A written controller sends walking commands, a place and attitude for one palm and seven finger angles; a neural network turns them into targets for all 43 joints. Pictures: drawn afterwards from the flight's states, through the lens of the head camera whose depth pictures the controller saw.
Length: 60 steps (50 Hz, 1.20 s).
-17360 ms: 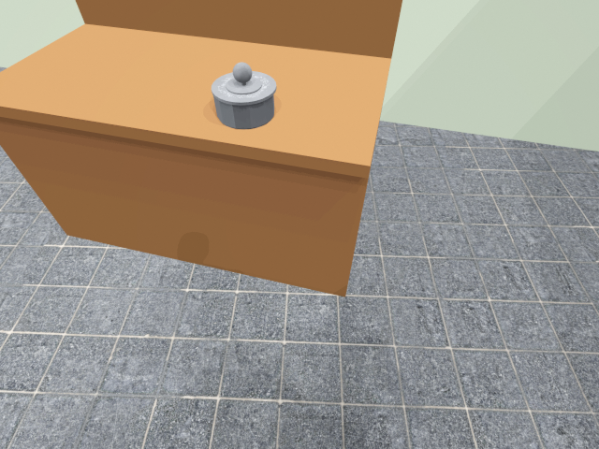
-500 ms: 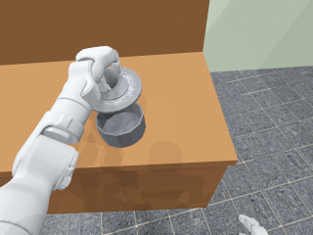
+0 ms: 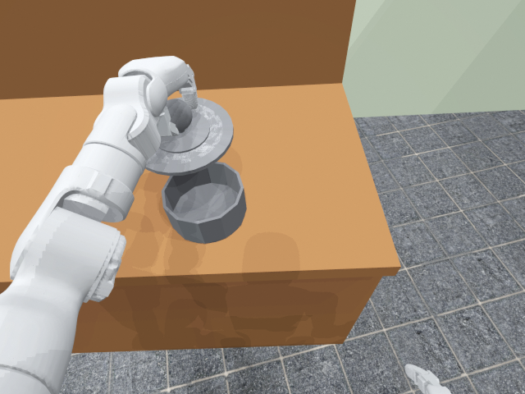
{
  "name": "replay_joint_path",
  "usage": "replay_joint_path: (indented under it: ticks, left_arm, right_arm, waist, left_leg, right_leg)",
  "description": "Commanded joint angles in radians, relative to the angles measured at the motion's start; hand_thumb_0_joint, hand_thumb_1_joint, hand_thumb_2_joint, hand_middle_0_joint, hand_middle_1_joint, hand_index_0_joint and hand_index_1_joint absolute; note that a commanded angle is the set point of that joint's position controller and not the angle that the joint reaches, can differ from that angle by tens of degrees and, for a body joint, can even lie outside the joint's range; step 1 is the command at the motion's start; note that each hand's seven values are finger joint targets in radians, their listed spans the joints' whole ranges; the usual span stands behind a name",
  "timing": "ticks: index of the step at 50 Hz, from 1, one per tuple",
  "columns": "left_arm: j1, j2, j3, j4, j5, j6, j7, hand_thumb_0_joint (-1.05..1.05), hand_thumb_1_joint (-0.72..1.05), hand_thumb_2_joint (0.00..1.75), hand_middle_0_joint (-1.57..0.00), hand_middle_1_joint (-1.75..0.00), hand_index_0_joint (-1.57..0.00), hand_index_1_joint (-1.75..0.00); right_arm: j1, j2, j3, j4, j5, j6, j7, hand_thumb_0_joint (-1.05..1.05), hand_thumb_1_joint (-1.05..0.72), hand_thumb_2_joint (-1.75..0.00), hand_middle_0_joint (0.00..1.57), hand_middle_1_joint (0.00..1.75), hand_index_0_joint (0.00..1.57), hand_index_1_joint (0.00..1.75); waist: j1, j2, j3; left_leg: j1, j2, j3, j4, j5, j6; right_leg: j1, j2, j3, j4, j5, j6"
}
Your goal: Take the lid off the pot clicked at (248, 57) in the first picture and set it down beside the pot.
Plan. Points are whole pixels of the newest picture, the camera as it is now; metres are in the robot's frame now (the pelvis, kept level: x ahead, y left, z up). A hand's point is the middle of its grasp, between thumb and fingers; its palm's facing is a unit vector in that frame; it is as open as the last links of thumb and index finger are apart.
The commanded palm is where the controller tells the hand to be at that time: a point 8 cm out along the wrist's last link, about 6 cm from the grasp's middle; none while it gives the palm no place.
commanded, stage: move the lid sideways beside the pot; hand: left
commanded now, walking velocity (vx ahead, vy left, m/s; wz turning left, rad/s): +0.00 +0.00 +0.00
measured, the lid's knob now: (176, 115) +0.51 +0.13 +0.16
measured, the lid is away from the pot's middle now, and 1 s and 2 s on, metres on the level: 0.02 0.11 0.23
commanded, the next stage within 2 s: none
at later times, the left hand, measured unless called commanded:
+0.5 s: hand (134, 119) +0.47 +0.19 +0.18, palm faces -0.30 -0.06 -0.95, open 8.5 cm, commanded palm +0.47 +0.19 +0.26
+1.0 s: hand (102, 118) +0.47 +0.23 +0.19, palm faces -0.29 -0.05 -0.96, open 8.5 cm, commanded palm +0.47 +0.24 +0.26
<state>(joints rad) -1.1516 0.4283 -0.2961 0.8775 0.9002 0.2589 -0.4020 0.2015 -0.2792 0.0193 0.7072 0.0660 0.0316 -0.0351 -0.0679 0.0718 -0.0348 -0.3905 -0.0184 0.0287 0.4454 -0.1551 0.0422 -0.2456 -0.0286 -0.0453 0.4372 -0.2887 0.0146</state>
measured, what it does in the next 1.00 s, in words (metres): stands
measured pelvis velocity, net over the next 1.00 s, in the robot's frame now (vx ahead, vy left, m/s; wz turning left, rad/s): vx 0.00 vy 0.01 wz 0.00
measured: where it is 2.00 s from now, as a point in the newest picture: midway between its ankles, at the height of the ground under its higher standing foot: outside the picture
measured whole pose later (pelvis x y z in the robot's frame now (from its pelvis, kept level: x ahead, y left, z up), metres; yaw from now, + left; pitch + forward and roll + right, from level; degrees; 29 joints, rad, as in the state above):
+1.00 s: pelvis +0.00 +0.01 +0.00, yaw +0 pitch +6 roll -1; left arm -1.10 0.63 -0.18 0.88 0.93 0.13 -0.47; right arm 0.21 -0.29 0.01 0.69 0.08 0.08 -0.05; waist -0.07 0.06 -0.02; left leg -0.41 -0.02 0.03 0.45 -0.15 0.05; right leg -0.25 -0.02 -0.05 0.41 -0.27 0.02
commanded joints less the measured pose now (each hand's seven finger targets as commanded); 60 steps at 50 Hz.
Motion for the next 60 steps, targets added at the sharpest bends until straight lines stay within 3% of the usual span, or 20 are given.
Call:
replay_joint_path:
  ticks: [1,4,8,10,13,16,18,23,26,28,31,35,38,39,43,45,47,54,57,60]
  left_arm:
    - [-0.635,0.257,0.125,-0.197,0.029,-0.005,0.077,0.0,0.55,1.05,-0.9,-1.11,-0.77,-1.04]
    - [-0.69,0.279,0.136,-0.284,0.037,-0.016,0.088,0.0,0.55,1.05,-0.9,-1.11,-0.77,-1.04]
    - [-0.608,0.353,0.199,-0.24,0.051,-0.003,0.087,0.0,0.55,1.05,-0.9,-1.11,-0.77,-1.04]
    - [-0.594,0.306,0.161,-0.22,0.052,0.01,0.08,0.0,0.55,1.05,-0.9,-1.11,-0.77,-1.04]
    - [-0.598,0.36,0.19,-0.27,0.052,-0.003,0.062,0.0,0.55,1.05,-0.9,-1.11,-0.77,-1.04]
    - [-0.58,0.297,0.137,-0.233,0.051,-0.002,0.04,0.0,0.55,1.05,-0.9,-1.11,-0.77,-1.04]
    - [-0.577,0.345,0.164,-0.208,0.043,-0.01,0.025,0.0,0.55,1.05,-0.9,-1.11,-0.77,-1.04]
    - [-0.64,0.402,0.184,-0.282,0.037,-0.071,0.018,0.0,0.55,1.05,-0.9,-1.11,-0.77,-1.04]
    - [-0.605,0.391,0.17,-0.228,0.04,-0.076,0.017,0.0,0.55,1.05,-0.9,-1.11,-0.77,-1.04]
    - [-0.665,0.392,0.169,-0.341,0.028,-0.104,0.021,0.0,0.55,1.05,-0.9,-1.11,-0.77,-1.04]
    - [-0.559,0.438,0.21,-0.209,0.04,-0.092,0.018,0.0,0.55,1.05,-0.9,-1.11,-0.77,-1.04]
    - [-0.592,0.391,0.158,-0.242,0.035,-0.099,0.006,0.0,0.55,1.05,-0.9,-1.11,-0.77,-1.04]
    - [-0.628,0.45,0.203,-0.342,0.032,-0.128,0.007,0.0,0.55,1.05,-0.9,-1.11,-0.77,-1.04]
    - [-0.585,0.418,0.187,-0.286,0.034,-0.123,0.004,0.0,0.55,1.05,-0.9,-1.11,-0.77,-1.04]
    - [-0.579,0.461,0.21,-0.233,0.031,-0.12,-0.005,0.0,0.55,1.05,-0.9,-1.11,-0.77,-1.04]
    - [-0.589,0.529,0.257,-0.24,0.047,-0.128,0.002,0.0,0.55,1.05,-0.9,-1.11,-0.77,-1.04]
    - [-0.579,0.498,0.232,-0.243,0.047,-0.14,0.0,0.0,0.55,1.05,-0.9,-1.11,-0.77,-1.04]
    - [-0.568,0.592,0.286,-0.213,0.062,-0.162,-0.004,0.0,0.55,1.05,-0.9,-1.11,-0.77,-1.04]
    - [-0.529,0.595,0.282,-0.181,0.048,-0.176,-0.015,0.0,0.55,1.05,-0.9,-1.11,-0.77,-1.04]
    - [-0.544,0.578,0.267,-0.211,0.052,-0.188,-0.022,0.0,0.55,1.05,-0.9,-1.11,-0.77,-1.04]
  right_arm:
    - [-0.039,-0.124,-0.04,-0.117,-0.004,-0.036,-0.006,0.0,-0.9,-0.9,0.2,0.3,0.2,0.3]
    - [-0.044,-0.122,-0.043,-0.129,-0.006,-0.042,-0.003,0.0,-0.9,-0.9,0.2,0.3,0.2,0.3]
    - [-0.043,-0.133,-0.045,-0.127,-0.01,-0.02,0.001,0.0,-0.9,-0.9,0.2,0.3,0.2,0.3]
    - [-0.054,-0.128,-0.046,-0.132,-0.006,-0.015,0.003,0.0,-0.9,-0.9,0.2,0.3,0.2,0.3]
    - [-0.058,-0.135,-0.046,-0.143,-0.006,-0.007,0.002,0.0,-0.9,-0.9,0.2,0.3,0.2,0.3]
    - [-0.056,-0.13,-0.049,-0.141,0.001,0.0,-0.001,0.0,-0.9,-0.9,0.2,0.3,0.2,0.3]
    - [-0.046,-0.14,-0.048,-0.137,0.001,0.007,-0.006,0.0,-0.9,-0.9,0.2,0.3,0.2,0.3]
    - [-0.033,-0.14,-0.047,-0.141,0.0,-0.009,-0.021,0.0,-0.9,-0.9,0.2,0.3,0.2,0.3]
    - [-0.029,-0.145,-0.045,-0.129,0.006,-0.005,-0.026,0.0,-0.9,-0.9,0.2,0.3,0.2,0.3]
    - [-0.03,-0.14,-0.05,-0.143,0.004,-0.016,-0.02,0.0,-0.9,-0.9,0.2,0.3,0.2,0.3]
    - [-0.018,-0.152,-0.049,-0.126,0.005,0.001,-0.022,0.0,-0.9,-0.9,0.2,0.3,0.2,0.3]
    - [-0.029,-0.149,-0.05,-0.13,0.011,0.002,-0.018,0.0,-0.9,-0.9,0.2,0.3,0.2,0.3]
    - [-0.019,-0.151,-0.056,-0.142,0.005,-0.005,-0.017,0.0,-0.9,-0.9,0.2,0.3,0.2,0.3]
    - [-0.016,-0.147,-0.056,-0.135,0.007,-0.003,-0.019,0.0,-0.9,-0.9,0.2,0.3,0.2,0.3]
    - [-0.001,-0.163,-0.057,-0.121,0.007,0.011,-0.02,0.0,-0.9,-0.9,0.2,0.3,0.2,0.3]
    - [-0.004,-0.166,-0.055,-0.124,0.006,0.01,-0.022,0.0,-0.9,-0.9,0.2,0.3,0.2,0.3]
    - [-0.005,-0.164,-0.058,-0.129,0.006,0.011,-0.023,0.0,-0.9,-0.9,0.2,0.3,0.2,0.3]
    - [0.007,-0.17,-0.057,-0.132,0.006,0.025,-0.029,0.0,-0.9,-0.9,0.2,0.3,0.2,0.3]
    - [0.007,-0.176,-0.058,-0.133,0.011,0.031,-0.033,0.0,-0.9,-0.9,0.2,0.3,0.2,0.3]
    - [0.003,-0.171,-0.06,-0.137,0.012,0.038,-0.033,0.0,-0.9,-0.9,0.2,0.3,0.2,0.3]
  waist:
    - [-0.006,-0.071,-0.455]
    - [-0.003,-0.039,-0.521]
    - [0.012,-0.08,-0.507]
    - [0.007,-0.09,-0.476]
    - [0.01,-0.07,-0.509]
    - [-0.008,-0.074,-0.458]
    - [-0.01,-0.088,-0.427]
    - [-0.015,-0.048,-0.48]
    - [-0.016,-0.036,-0.43]
    - [-0.016,0.026,-0.491]
    - [-0.01,-0.042,-0.44]
    - [-0.018,0.006,-0.435]
    - [-0.015,0.047,-0.516]
    - [-0.016,0.019,-0.499]
    - [-0.016,-0.031,-0.448]
    - [-0.004,-0.02,-0.472]
    - [-0.008,-0.002,-0.47]
    - [-0.005,0.011,-0.472]
    - [-0.004,-0.015,-0.444]
    - [-0.01,0.024,-0.456]
  left_leg:
    - [0.416,-0.014,-0.072,0.017,0.261,0.039]
    - [0.459,-0.01,-0.074,0.023,0.314,0.038]
    - [0.415,-0.006,-0.064,0.025,0.352,0.038]
    - [0.406,-0.007,-0.06,0.028,0.33,0.04]
    - [0.42,-0.008,-0.063,0.03,0.356,0.042]
    - [0.437,-0.005,-0.07,0.034,0.344,0.042]
    - [0.404,-0.009,-0.062,0.023,0.285,0.045]
    - [0.448,-0.011,-0.07,0.025,0.281,0.048]
    - [0.43,-0.006,-0.064,0.019,0.253,0.045]
    - [0.494,-0.003,-0.078,0.031,0.327,0.042]
    - [0.428,-0.005,-0.068,0.023,0.284,0.043]
    - [0.447,-0.005,-0.072,0.029,0.294,0.041]
    - [0.514,-0.001,-0.09,0.04,0.391,0.043]
    - [0.511,-0.001,-0.089,0.041,0.384,0.043]
    - [0.443,-0.002,-0.075,0.025,0.29,0.045]
    - [0.445,-0.002,-0.078,0.026,0.303,0.045]
    - [0.447,-0.001,-0.075,0.033,0.333,0.043]
    - [0.439,0.002,-0.071,0.027,0.293,0.046]
    - [0.401,0.003,-0.064,0.026,0.276,0.048]
    - [0.444,0.005,-0.071,0.033,0.318,0.049]
  right_leg:
    - [-0.052,0.046,-0.002,-0.04,0.376,-0.048]
    - [-0.033,0.046,0.0,-0.031,0.41,-0.048]
    - [0.009,0.041,0.004,-0.029,0.465,-0.046]
    - [-0.014,0.042,0.001,-0.032,0.443,-0.044]
    - [0.012,0.038,0.007,-0.031,0.468,-0.043]
    - [-0.055,0.045,-0.003,-0.04,0.408,-0.042]
    - [-0.041,0.043,0.002,-0.053,0.392,-0.041]
    - [-0.033,0.043,0.004,-0.056,0.383,-0.043]
    - [-0.068,0.043,-0.002,-0.064,0.348,-0.044]
    - [-0.065,0.045,-0.004,-0.055,0.373,-0.048]
    - [-0.054,0.045,-0.005,-0.063,0.364,-0.045]
    - [-0.083,0.046,-0.009,-0.063,0.353,-0.046]
    - [-0.068,0.05,-0.008,-0.056,0.378,-0.049]
    - [-0.084,0.052,-0.011,-0.059,0.364,-0.046]
    - [-0.072,0.05,-0.012,-0.07,0.34,-0.045]
    - [-0.054,0.049,-0.01,-0.065,0.354,-0.049]
    - [-0.065,0.046,-0.009,-0.066,0.365,-0.05]
    - [-0.055,0.049,-0.008,-0.072,0.337,-0.049]
    - [-0.047,0.045,-0.007,-0.077,0.34,-0.049]
    - [-0.072,0.051,-0.013,-0.075,0.336,-0.047]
